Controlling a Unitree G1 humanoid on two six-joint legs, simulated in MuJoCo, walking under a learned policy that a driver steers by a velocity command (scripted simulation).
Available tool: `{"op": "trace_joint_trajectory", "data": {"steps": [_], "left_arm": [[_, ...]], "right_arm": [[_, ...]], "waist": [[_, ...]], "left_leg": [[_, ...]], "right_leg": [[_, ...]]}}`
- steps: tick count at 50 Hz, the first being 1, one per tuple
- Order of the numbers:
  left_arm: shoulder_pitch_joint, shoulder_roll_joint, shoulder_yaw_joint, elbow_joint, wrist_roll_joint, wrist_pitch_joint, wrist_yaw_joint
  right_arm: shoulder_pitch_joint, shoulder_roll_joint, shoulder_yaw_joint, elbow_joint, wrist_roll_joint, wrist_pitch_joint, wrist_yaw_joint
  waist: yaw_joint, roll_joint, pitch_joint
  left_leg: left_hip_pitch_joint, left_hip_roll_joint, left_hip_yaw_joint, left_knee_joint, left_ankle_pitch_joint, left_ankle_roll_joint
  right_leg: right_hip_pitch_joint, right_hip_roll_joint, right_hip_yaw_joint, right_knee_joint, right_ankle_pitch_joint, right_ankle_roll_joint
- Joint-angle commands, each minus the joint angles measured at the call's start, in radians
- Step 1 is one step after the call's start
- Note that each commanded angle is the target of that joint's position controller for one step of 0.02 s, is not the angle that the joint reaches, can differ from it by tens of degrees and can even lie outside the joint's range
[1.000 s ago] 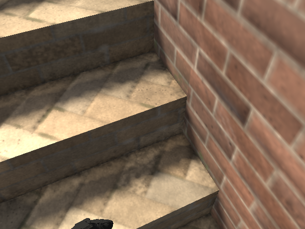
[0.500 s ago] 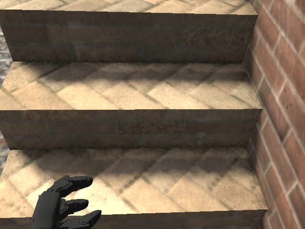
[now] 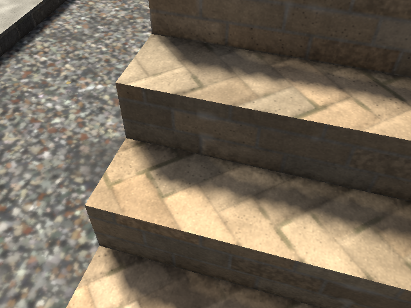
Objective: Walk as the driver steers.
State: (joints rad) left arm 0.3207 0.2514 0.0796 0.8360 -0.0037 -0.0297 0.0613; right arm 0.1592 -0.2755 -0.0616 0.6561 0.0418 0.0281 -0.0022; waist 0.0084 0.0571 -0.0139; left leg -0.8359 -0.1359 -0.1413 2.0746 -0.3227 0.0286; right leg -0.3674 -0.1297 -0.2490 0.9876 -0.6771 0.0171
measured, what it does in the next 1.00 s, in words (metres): climbs, turning right: left foot, then right foot 0.20 m higher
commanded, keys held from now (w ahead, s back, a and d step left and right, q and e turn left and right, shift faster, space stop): w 0.28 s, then w+e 0.72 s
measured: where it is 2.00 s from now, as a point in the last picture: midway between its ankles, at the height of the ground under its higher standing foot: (321, 96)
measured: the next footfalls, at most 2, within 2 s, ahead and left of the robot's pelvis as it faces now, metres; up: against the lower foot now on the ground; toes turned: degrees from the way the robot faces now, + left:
left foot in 0.26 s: +0.19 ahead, +0.18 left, +0.00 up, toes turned +3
right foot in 0.70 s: +0.34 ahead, -0.05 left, +0.19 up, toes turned -5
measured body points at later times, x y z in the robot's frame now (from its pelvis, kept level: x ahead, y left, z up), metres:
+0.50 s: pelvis +0.18 +0.07 +0.07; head +0.19 +0.10 +0.52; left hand +0.35 +0.26 -0.05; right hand +0.16 -0.16 -0.06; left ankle +0.15 +0.18 -0.67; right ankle +0.16 -0.07 -0.26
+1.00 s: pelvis +0.38 +0.01 +0.25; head +0.37 -0.01 +0.70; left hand +0.40 +0.21 +0.11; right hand +0.60 -0.18 +0.23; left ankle +0.44 +0.12 -0.13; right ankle +0.30 -0.05 -0.47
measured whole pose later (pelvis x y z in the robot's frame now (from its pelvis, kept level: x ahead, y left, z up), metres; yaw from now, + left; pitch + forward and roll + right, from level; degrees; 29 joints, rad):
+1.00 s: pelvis +0.38 +0.01 +0.25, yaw -15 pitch +3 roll +2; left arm 0.47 0.10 -0.03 0.96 0.02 0.00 -0.03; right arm 0.02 -0.07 0.12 0.54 0.00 -0.16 0.05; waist 0.01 0.03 -0.09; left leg -1.21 -0.01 0.03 2.25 -0.31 0.03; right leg -0.23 0.12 0.14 0.61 -0.41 -0.11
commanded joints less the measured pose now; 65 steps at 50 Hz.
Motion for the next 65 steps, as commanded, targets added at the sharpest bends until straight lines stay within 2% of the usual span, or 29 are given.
{"op": "trace_joint_trajectory", "data": {"steps": [1,5,10,11,13,14,15,16,18,25,28,30,31,33,34,36,37,38,41,46,50,53,54,56,58,59,60,63,65], "left_arm": [[-0.195,-0.068,-0.054,-0.086,0.004,-0.011,-0.019],[-0.09,0.096,-0.002,-0.12,0.027,-0.031,0.0],[-0.044,0.206,0.023,-0.063,0.037,-0.019,-0.032],[-0.123,0.191,0.016,-0.096,0.04,-0.007,-0.02],[-0.156,0.129,0.002,-0.126,-0.043,-0.011,-0.006],[-0.099,-0.04,-0.034,-0.167,0.01,-0.025,-0.036],[0.071,-0.151,-0.062,-0.088,0.007,-0.044,-0.06],[0.111,-0.074,-0.053,-0.052,-0.02,-0.052,-0.073],[-0.1,-0.102,-0.083,-0.136,-0.054,-0.045,-0.082],[-0.272,-0.113,-0.112,-0.197,-0.08,-0.019,-0.06],[-0.377,-0.098,-0.133,-0.277,-0.025,-0.007,-0.05],[-0.307,-0.1,-0.148,-0.271,-0.008,0.02,-0.043],[-0.209,-0.037,-0.124,-0.245,-0.02,0.011,-0.06],[0.021,0.017,-0.1,-0.186,0.012,0.011,-0.079],[0.124,0.083,-0.081,-0.153,0.018,0.025,-0.081],[0.113,0.128,-0.05,-0.089,0.066,0.052,-0.091],[0.051,0.128,-0.061,-0.046,0.082,0.061,-0.086],[-0.062,0.021,-0.098,-0.071,0.118,0.046,-0.093],[0.011,-0.077,-0.1,0.059,0.034,-0.008,-0.145],[0.032,-0.067,-0.091,0.058,0.018,0.003,-0.106],[0.227,-0.049,-0.086,0.09,0.026,0.027,-0.071],[0.221,-0.03,-0.078,0.062,-0.013,0.04,-0.048],[0.238,-0.007,-0.064,0.087,-0.048,0.043,-0.029],[0.227,0.094,-0.047,0.124,-0.018,-0.04,-0.047],[-0.075,0.318,0.03,0.013,0.027,-0.067,-0.048],[-0.142,0.138,-0.006,-0.062,0.041,-0.095,-0.073],[-0.205,0.004,-0.044,-0.076,0.064,-0.102,-0.119],[-0.398,-0.144,-0.111,-0.328,0.039,-0.05,-0.2],[-0.103,-0.114,-0.118,-0.259,0.013,-0.017,-0.208]], "right_arm": [[0.2,0.028,0.019,-0.078,0.005,0.049,-0.002],[0.069,0.023,0.015,-0.135,-0.001,0.025,-0.018],[0.064,-0.03,-0.03,-0.159,0.022,-0.017,0.005],[0.187,-0.084,-0.053,-0.109,-0.005,-0.033,0.023],[0.319,-0.028,-0.042,-0.003,-0.063,-0.024,0.047],[0.192,-0.066,-0.018,-0.013,-0.054,-0.033,0.06],[0.231,-0.133,-0.008,0.02,-0.079,-0.044,0.05],[0.357,-0.187,-0.041,0.078,-0.068,-0.043,0.041],[0.28,-0.038,-0.002,0.088,-0.04,-0.054,0.052],[0.317,0.029,0.073,0.149,-0.059,-0.093,-0.007],[0.149,0.0,0.093,0.117,-0.077,-0.097,-0.014],[0.111,-0.048,0.081,0.169,-0.055,-0.107,-0.024],[0.001,-0.053,0.091,0.156,-0.019,-0.106,-0.026],[0.046,-0.249,0.047,0.193,-0.027,-0.099,-0.035],[0.01,-0.294,0.029,0.174,-0.018,-0.083,-0.034],[-0.002,-0.152,0.048,0.086,-0.025,-0.081,-0.025],[0.042,0.037,0.077,0.024,-0.021,-0.101,0.011],[-0.022,0.088,0.081,-0.016,-0.019,-0.141,0.036],[-0.081,0.145,0.121,-0.085,-0.033,-0.197,0.055],[-0.088,0.129,0.155,-0.113,-0.057,-0.208,0.058],[-0.332,0.247,0.204,-0.234,-0.028,-0.194,0.052],[-0.531,0.256,0.232,-0.351,-0.049,-0.208,0.035],[-0.671,0.285,0.265,-0.446,-0.074,-0.216,0.02],[-0.315,0.133,0.143,-0.381,-0.067,-0.201,-0.036],[0.208,-0.136,0.023,-0.185,-0.095,-0.151,-0.015],[0.398,-0.246,-0.017,-0.087,-0.123,-0.132,-0.014],[0.432,-0.214,-0.013,-0.041,-0.142,-0.102,-0.046],[0.161,0.143,0.089,0.145,-0.082,-0.077,-0.084],[-0.011,0.237,0.109,0.185,-0.087,-0.072,-0.074]], "waist": [[-0.18,-0.015,0.19],[-0.119,-0.099,0.144],[-0.158,-0.207,0.032],[-0.213,-0.189,-0.034],[-0.226,-0.19,-0.004],[-0.036,0.121,0.033],[0.047,0.186,-0.132],[-0.006,0.132,-0.267],[-0.014,0.091,-0.058],[-0.073,0.041,0.091],[-0.015,0.1,0.153],[0.038,0.147,0.066],[0.126,0.132,0.008],[0.257,0.229,-0.251],[0.274,0.277,-0.312],[0.166,0.07,-0.161],[-0.003,-0.364,-0.138],[-0.026,-0.314,-0.089],[-0.073,-0.064,0.129],[-0.073,-0.001,0.114],[0.04,-0.138,0.085],[0.072,-0.101,0.063],[0.066,-0.159,-0.013],[-0.147,-0.337,-0.381],[-0.393,-0.318,-0.525],[-0.338,0.157,-0.626],[-0.331,0.407,-0.622],[-0.073,0.07,-0.013],[0.118,-0.087,0.1]], "left_leg": [[-0.162,0.098,-0.045,0.026,0.112,-0.028],[0.033,0.121,0.136,-0.609,0.217,-0.063],[0.375,0.072,0.255,-1.265,-0.222,-0.003],[0.509,0.166,0.163,-1.581,0.263,0.037],[0.669,0.232,0.049,-1.992,0.578,0.092],[0.804,0.302,-0.07,-1.633,1.338,0.093],[0.91,0.46,-0.146,-1.432,1.68,0.189],[0.96,0.534,-0.269,-1.556,1.125,0.254],[0.823,0.465,-0.233,-1.641,0.43,0.172],[0.86,0.566,-0.123,-1.803,-0.065,0.161],[0.415,0.444,0.165,-1.996,0.036,0.124],[0.421,0.407,0.311,-2.117,0.441,0.138],[0.387,0.341,0.437,-2.053,1.167,0.124],[0.705,0.481,0.35,-1.862,2.343,0.187],[0.899,0.483,0.319,-1.702,2.394,0.183],[0.888,0.329,0.255,-1.298,1.512,0.096],[0.622,0.091,0.202,-0.777,0.195,-0.018],[0.4,-0.034,0.008,-0.238,0.067,-0.06],[-0.029,0.03,-0.008,0.109,0.075,0.048],[-0.408,0.116,0.133,0.077,0.104,0.013],[-0.793,0.18,0.192,0.292,-0.067,-0.01],[-0.526,0.203,0.281,-0.239,0.12,-0.05],[0.05,0.181,0.388,-0.664,0.053,-0.03],[0.747,0.077,0.35,-0.709,0.092,0.016],[0.792,0.14,-0.006,-1.068,-0.324,0.11],[1.094,0.405,-0.464,-1.328,-0.091,0.238],[1.089,0.572,-1.033,-1.74,-0.263,0.362],[0.527,0.519,-0.501,-1.665,-0.505,0.187],[0.213,0.442,-0.089,-1.657,-0.276,0.044]], "right_leg": [[-0.078,-0.249,0.288,-0.57,0.32,-0.136],[0.048,-0.118,0.044,-0.733,0.433,-0.148],[0.479,-0.112,0.064,-0.643,1.32,-0.271],[0.527,-0.122,0.073,-0.488,1.412,-0.23],[0.406,-0.019,0.103,0.023,0.954,-0.181],[-0.018,0.171,0.144,0.522,0.132,-0.111],[-0.199,0.265,0.41,0.918,0.102,-0.065],[-0.322,0.247,0.41,1.047,0.116,-0.042],[-0.588,0.174,0.386,1.131,0.121,-0.055],[-1.166,0.192,0.386,1.636,0.157,-0.047],[-0.868,0.156,0.245,1.238,0.404,-0.015],[-0.56,0.109,0.098,0.98,0.444,-0.046],[-0.258,0.152,0.031,0.703,0.421,-0.098],[0.009,0.21,0.006,0.589,0.313,-0.11],[0.031,0.222,0.109,0.332,0.266,-0.11],[0.033,0.268,0.398,-0.183,0.471,-0.147],[0.056,0.11,0.82,-0.359,0.768,-0.275],[-0.072,0.045,1.026,-0.561,0.624,-0.353],[-0.119,0.036,0.869,-0.519,0.331,-0.33],[0.051,0.039,0.66,-0.555,0.53,-0.306],[0.224,-0.025,0.73,-0.648,0.419,-0.299],[-0.027,0.025,0.687,-0.809,0.399,-0.283],[-0.323,0.055,0.573,-1.035,0.612,-0.266],[-0.206,0.026,0.515,-0.771,2.064,-0.251],[0.151,-0.016,0.568,-0.25,2.381,-0.242],[-0.126,0.122,0.545,0.108,1.713,-0.228],[-0.424,0.318,0.569,0.73,0.627,-0.168],[-0.901,0.184,0.457,1.404,0.383,-0.186],[-0.738,0.112,0.447,1.291,0.428,-0.172]]}}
